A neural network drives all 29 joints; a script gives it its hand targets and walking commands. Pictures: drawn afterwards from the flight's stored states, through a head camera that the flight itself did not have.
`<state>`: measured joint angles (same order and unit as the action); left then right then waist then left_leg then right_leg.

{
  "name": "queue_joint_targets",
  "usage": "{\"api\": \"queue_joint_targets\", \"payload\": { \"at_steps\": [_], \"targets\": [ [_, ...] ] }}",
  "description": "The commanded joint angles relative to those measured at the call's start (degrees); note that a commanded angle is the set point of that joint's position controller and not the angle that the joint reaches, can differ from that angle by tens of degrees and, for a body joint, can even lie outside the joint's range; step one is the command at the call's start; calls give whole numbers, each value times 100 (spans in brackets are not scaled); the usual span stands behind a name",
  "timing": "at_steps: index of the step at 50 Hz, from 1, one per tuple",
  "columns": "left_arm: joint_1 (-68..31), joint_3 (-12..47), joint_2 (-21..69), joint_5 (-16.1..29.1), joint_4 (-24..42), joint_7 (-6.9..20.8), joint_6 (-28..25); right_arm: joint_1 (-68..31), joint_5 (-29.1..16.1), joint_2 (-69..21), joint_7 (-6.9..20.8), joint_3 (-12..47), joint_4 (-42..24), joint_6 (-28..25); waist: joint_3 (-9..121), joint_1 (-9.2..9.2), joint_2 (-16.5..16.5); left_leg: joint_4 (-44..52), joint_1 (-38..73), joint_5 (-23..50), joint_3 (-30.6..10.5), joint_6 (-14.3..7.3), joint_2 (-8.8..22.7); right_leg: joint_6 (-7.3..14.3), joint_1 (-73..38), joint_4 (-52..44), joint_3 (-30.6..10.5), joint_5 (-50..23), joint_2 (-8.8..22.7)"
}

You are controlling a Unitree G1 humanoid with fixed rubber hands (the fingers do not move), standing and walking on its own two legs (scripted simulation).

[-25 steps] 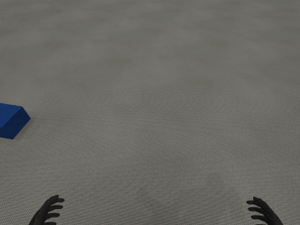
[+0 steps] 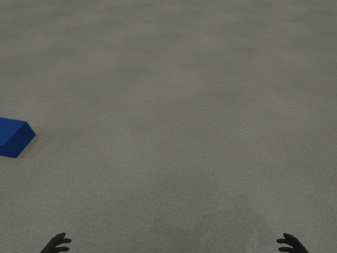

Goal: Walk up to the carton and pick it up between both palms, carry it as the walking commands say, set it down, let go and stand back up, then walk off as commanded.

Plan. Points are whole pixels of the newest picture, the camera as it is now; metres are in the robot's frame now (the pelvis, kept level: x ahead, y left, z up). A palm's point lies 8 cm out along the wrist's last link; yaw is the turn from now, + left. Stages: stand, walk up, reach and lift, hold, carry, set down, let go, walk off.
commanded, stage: stand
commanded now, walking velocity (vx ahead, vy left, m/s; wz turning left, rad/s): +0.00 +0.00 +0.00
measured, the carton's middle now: (4, 136) +1.02 +1.24 -0.69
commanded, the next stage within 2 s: walk up in 0.32 s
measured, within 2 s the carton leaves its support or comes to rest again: neither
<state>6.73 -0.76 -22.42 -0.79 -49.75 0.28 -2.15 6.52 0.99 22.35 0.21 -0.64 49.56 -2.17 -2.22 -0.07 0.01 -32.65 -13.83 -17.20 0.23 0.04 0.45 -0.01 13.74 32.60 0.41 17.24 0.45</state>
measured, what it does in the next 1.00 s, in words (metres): steps to the left, turning left: left foot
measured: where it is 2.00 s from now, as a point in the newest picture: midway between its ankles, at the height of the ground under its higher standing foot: (92, 228)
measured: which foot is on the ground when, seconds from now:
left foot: down 0.00-0.52, up 0.54-0.82, down 0.84-1.00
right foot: down 0.00-0.84, up 0.86-1.00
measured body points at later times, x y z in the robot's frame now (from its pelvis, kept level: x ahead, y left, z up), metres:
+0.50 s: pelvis +0.00 +0.00 +0.01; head +0.00 +0.00 +0.46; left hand +0.12 +0.31 -0.10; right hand +0.12 -0.31 -0.10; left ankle +0.00 +0.12 -0.73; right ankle +0.00 -0.12 -0.73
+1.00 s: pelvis +0.09 +0.12 +0.00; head +0.08 +0.13 +0.45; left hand +0.07 +0.49 -0.08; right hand +0.32 -0.15 -0.07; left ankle +0.07 +0.24 -0.73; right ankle +0.15 -0.01 -0.69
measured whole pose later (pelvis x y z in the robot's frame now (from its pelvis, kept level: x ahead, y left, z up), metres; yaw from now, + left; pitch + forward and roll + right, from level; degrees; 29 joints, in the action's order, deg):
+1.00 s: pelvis +0.09 +0.12 +0.00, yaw +23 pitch +0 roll +0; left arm 12.8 -3.9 -29.4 -0.6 -46.7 1.3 -5.5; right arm 13.1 1.3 26.8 7.0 -4.6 41.7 -0.1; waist 0.0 2.7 -2.4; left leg -32.9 -18.2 -15.1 -0.3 -2.6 -0.4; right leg -0.4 24.8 51.9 2.8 25.6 5.9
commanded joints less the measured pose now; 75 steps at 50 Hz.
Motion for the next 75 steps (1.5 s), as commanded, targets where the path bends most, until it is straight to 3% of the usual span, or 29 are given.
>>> {"api": "queue_joint_targets", "payload": {
  "at_steps": [1,25,26,27,28,29,31,35,39,41,42,43,44,45,46,48,50,52,55,56,57,58,59,60,63,68,72,74,75],
  "targets": [
    [-286,-199,-951,10,194,-20,-64,-302,-10,950,-19,-202,-192,-62,412,1,2,732,189,973,-554,-300,526,288,-175,-723,-547,-1002,530],
    [-466,-125,-1003,15,-651,-35,3,-470,-26,1007,-34,-136,690,0,299,3,5,1494,599,1054,-570,-181,636,188,-586,-1499,-548,-1057,640],
    [342,-751,-1974,21,-321,-32,-97,-738,212,1676,308,-479,-257,216,504,-408,108,686,-1347,-781,-1130,-544,411,419,-2099,-968,-405,557,730],
    [1030,-885,-2295,-43,-408,-85,-174,-1228,250,1480,587,-452,-616,292,397,-758,-428,-152,-2840,-1295,-653,-339,191,833,-2801,-1636,-1340,1825,1647],
    [906,-1006,-2421,-114,-160,-145,-238,-1235,364,1172,686,-456,-892,353,142,-679,-1020,-1589,-3233,-722,-458,-159,386,1274,-2098,-2530,-2266,2171,2934],
    [488,-980,-2235,-108,190,-156,-287,-1040,384,1345,740,-572,-944,397,4,-432,-416,-2200,-3155,-475,-759,-18,710,1370,-1555,-2525,-2010,1791,3012],
    [-13,-931,-1934,-139,444,-153,-365,-453,208,1487,875,-764,-868,433,155,4,-176,-2323,-2600,-136,-918,156,1024,1158,-1141,-2360,-890,1099,2560],
    [84,-991,-2029,-224,524,-128,-436,-600,82,1274,1100,-725,-986,408,-40,-38,-736,-1439,-1699,214,-112,121,939,931,-364,-2292,489,767,2006],
    [-75,-999,-2186,-230,587,-51,-353,-306,-9,1342,1073,-777,-1007,358,38,81,-838,-723,-507,7,640,2,600,882,191,-1764,918,1100,1817],
    [19,-843,-1966,-193,550,-20,-317,444,87,1603,924,-910,-781,302,306,413,-202,-205,643,-355,901,-126,66,713,632,-110,1377,566,1378],
    [67,-711,-1679,-150,641,11,-288,1309,146,2008,780,-1051,-578,292,489,844,907,426,1428,-1307,258,-445,72,459,1230,1970,1658,-171,954],
    [-132,-544,-1235,-18,1046,41,-309,1696,115,2796,674,-1160,-627,267,257,1053,2979,2082,1811,-2306,-3240,-1335,1562,48,3373,3729,1430,2049,28],
    [-260,-543,-1597,52,1038,4,-325,1291,-44,2673,628,-1087,-723,210,402,832,1448,2369,1330,-2604,-3857,-1827,1954,59,3287,3838,97,1541,473],
    [-100,-579,-1811,89,929,23,-360,876,-72,2459,606,-996,-892,180,347,550,784,2222,1037,-2349,-3300,-1724,1780,42,3013,3549,-34,1063,680],
    [336,-572,-1837,98,702,55,-393,492,-57,2157,588,-886,-1012,163,175,232,672,1944,554,-1809,-2478,-1522,1469,2,2554,2960,24,913,798],
    [754,-592,-1882,43,517,81,-421,196,6,1884,608,-763,-1210,140,97,152,958,1747,-261,-1384,-1784,-1302,893,-78,1690,1846,181,834,583],
    [847,-586,-1762,27,566,104,-427,407,74,1849,667,-746,-1242,95,174,204,1206,1794,-387,-1476,-1835,-1428,908,-59,1365,1340,296,731,369],
    [821,-595,-1691,15,648,101,-488,397,94,1783,682,-754,-1344,84,156,195,1062,1738,-603,-1529,-1942,-1477,996,-26,1052,847,357,357,281],
    [1655,-710,-1684,-30,485,56,-608,40,106,1571,675,-694,-1511,107,419,-362,675,790,-1822,-1867,-1596,-1052,547,176,-943,47,416,-365,58],
    [2349,-801,-1880,-62,368,-8,-652,-9,159,1245,642,-590,-1572,111,455,-754,-277,-444,-2675,-2167,-1274,-861,96,290,-1783,-563,-306,495,467],
    [2746,-903,-2404,-136,480,-78,-724,-51,176,856,612,-478,-1698,59,441,-1001,-1635,-2421,-3557,-1705,-900,-486,-672,611,-1968,-1997,-2961,3035,2183],
    [2066,-906,-2536,-94,714,-113,-746,319,185,1224,547,-587,-1493,86,176,-549,-785,-3414,-3670,-932,-1247,-251,-338,890,-1277,-2728,-4189,3861,3051],
    [1554,-860,-2395,-46,842,-109,-746,467,99,1640,533,-735,-1273,81,77,-289,-159,-3420,-3268,-446,-1419,-148,39,1005,-917,-2593,-3539,3271,2847],
    [1275,-798,-2127,-36,867,-93,-740,572,44,1716,560,-788,-1114,65,-42,-139,-108,-3267,-3000,-105,-1327,-67,290,1027,-731,-2359,-2529,2409,2430],
    [1386,-724,-1830,-83,839,-48,-737,452,93,1517,704,-729,-954,85,-292,-217,-591,-2451,-2594,271,-841,126,479,907,-531,-2187,-597,478,1819],
    [1596,-799,-1964,-85,843,-14,-691,-245,-14,1169,845,-575,-1151,85,-144,-287,-859,-1274,-2030,579,-183,47,543,925,-665,-1847,533,-1059,1739],
    [1631,-751,-2132,-21,845,-4,-549,-610,-24,1167,875,-610,-1191,82,-95,-311,-837,-474,-1122,512,488,-141,336,884,-463,-1492,1028,-1370,1771],
    [1584,-687,-2130,74,882,-13,-472,-98,41,1293,820,-707,-1077,60,190,0,-652,17,-44,411,738,-304,-32,837,-149,-480,1310,-2080,1693],
    [1733,-589,-1892,106,908,-14,-438,586,102,1495,729,-807,-901,41,624,292,-121,187,965,124,744,-438,-306,713,160,750,1530,-2460,1401]
  ]
}}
